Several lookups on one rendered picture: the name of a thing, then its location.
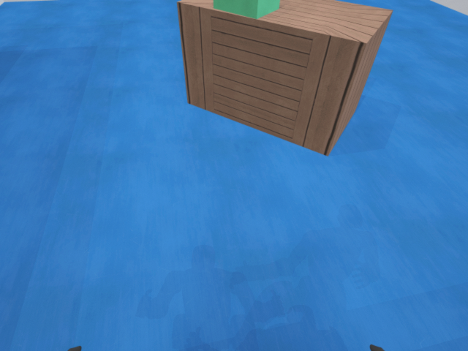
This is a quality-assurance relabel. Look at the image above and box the pedestal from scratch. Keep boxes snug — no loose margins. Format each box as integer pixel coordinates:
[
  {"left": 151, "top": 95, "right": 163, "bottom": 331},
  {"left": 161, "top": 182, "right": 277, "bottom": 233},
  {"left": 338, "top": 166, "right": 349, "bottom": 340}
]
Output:
[{"left": 177, "top": 0, "right": 393, "bottom": 156}]

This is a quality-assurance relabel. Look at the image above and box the carton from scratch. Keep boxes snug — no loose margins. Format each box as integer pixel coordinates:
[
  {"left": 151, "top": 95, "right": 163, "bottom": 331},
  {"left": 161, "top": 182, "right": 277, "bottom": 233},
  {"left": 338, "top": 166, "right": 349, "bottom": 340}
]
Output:
[{"left": 214, "top": 0, "right": 280, "bottom": 19}]

